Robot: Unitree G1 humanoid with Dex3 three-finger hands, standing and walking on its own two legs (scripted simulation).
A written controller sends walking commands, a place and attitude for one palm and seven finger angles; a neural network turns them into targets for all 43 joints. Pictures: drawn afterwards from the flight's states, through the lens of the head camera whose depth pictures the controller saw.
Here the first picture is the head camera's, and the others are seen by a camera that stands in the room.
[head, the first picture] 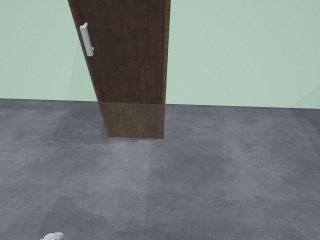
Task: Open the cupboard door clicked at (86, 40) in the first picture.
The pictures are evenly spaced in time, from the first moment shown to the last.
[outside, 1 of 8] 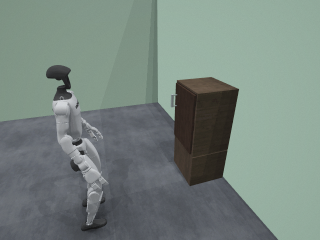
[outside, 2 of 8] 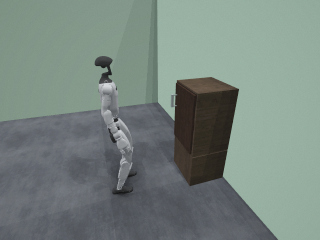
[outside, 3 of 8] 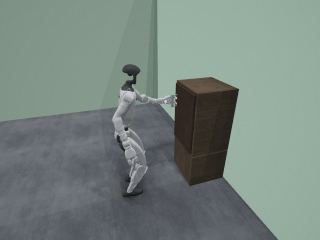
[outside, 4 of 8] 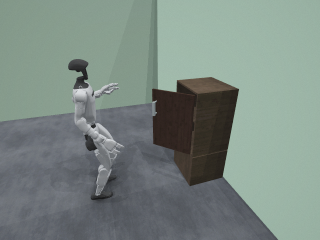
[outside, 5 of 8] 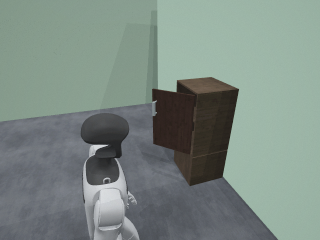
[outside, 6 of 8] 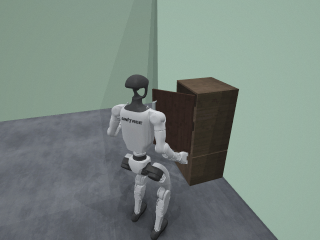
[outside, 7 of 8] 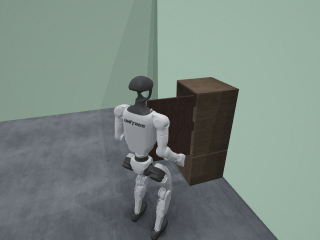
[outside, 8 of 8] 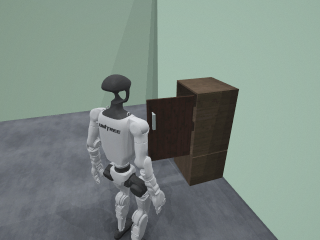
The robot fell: no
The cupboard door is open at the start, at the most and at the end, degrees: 0 89 86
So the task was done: yes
